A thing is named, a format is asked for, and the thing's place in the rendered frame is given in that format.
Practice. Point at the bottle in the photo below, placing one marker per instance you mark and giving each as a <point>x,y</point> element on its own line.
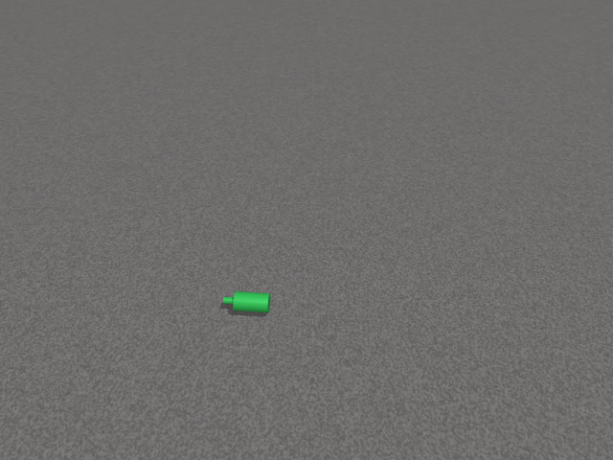
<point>249,301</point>

